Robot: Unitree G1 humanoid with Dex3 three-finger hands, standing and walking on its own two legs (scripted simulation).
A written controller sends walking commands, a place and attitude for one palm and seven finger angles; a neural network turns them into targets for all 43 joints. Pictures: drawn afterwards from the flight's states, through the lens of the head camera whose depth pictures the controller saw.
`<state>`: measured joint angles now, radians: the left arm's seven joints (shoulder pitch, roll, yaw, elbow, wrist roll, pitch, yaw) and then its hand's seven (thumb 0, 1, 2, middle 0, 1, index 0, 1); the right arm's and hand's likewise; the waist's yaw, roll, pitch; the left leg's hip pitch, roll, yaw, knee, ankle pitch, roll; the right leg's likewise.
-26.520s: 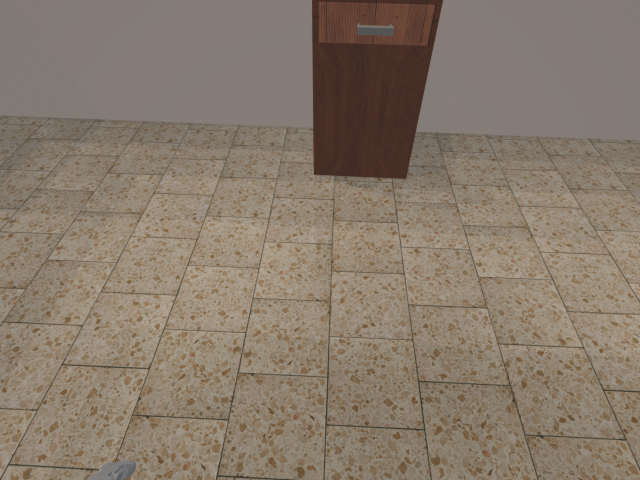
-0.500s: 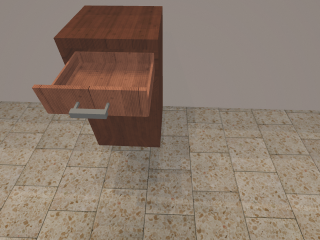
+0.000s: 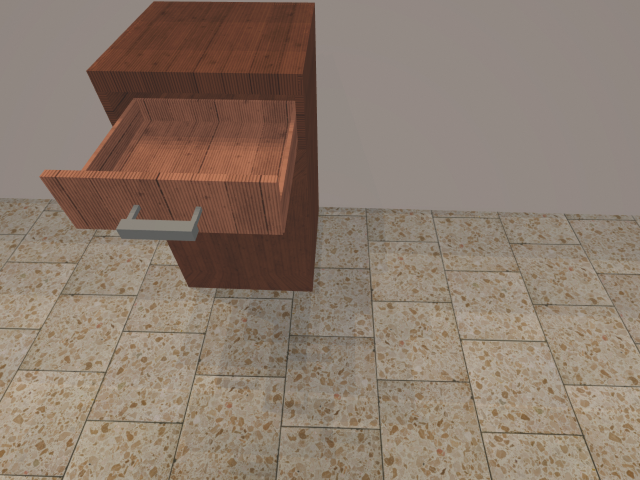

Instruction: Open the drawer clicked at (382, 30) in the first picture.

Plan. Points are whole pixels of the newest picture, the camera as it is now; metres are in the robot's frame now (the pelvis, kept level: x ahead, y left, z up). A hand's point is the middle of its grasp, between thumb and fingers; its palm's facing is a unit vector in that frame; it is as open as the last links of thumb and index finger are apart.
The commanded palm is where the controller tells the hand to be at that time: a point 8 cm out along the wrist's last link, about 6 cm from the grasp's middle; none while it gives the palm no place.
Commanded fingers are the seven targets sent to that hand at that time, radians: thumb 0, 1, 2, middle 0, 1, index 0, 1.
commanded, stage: look to check the result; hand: left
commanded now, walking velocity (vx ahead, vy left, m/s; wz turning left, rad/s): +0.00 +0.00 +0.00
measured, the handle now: (162, 220) +0.55 +0.33 -0.04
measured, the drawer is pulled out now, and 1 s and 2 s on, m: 0.30 0.30 0.30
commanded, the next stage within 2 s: stand and wait in 0.20 s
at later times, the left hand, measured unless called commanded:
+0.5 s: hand out of the picture +0.00 +0.15 -0.17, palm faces +0.05 -0.98 -0.19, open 7.4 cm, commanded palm none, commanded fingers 0.00 0.90 0.90 -0.20 -0.30 -0.20 -0.30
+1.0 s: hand out of the picture +0.00 +0.16 -0.17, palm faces +0.04 -0.98 -0.20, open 7.4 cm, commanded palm none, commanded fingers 0.00 0.90 0.90 -0.20 -0.30 -0.20 -0.30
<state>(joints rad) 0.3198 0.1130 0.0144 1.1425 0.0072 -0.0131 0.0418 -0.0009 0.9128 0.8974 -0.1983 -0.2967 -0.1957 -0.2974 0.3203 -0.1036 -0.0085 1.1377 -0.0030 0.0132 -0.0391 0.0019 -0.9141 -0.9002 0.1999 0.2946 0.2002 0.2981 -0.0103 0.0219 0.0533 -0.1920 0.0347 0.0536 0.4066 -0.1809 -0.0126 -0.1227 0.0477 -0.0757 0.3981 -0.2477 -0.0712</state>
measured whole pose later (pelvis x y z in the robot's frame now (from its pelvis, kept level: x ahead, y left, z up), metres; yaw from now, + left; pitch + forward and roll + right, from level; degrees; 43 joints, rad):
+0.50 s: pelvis +0.02 -0.01 +0.00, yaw +0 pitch -2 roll +0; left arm 0.31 0.11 0.01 1.14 0.01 -0.02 0.04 0.00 0.91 0.90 -0.20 -0.30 -0.20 -0.30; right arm 0.29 -0.12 -0.01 1.14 0.00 0.01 -0.04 0.00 -0.91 -0.90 0.20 0.29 0.20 0.30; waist -0.01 0.02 0.06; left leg -0.16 0.05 0.06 0.40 -0.20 -0.03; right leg -0.09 0.06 -0.07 0.37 -0.26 -0.08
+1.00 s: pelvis +0.02 -0.01 +0.00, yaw -1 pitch -2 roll +0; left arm 0.30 0.12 0.02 1.14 0.01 -0.02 0.04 0.00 0.91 0.90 -0.20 -0.30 -0.20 -0.30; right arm 0.29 -0.13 -0.01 1.14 0.00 0.02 -0.04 0.00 -0.91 -0.90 0.20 0.29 0.20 0.30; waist -0.01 0.02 0.06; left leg -0.15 0.05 0.06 0.39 -0.20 -0.03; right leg -0.08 0.06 -0.07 0.36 -0.25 -0.08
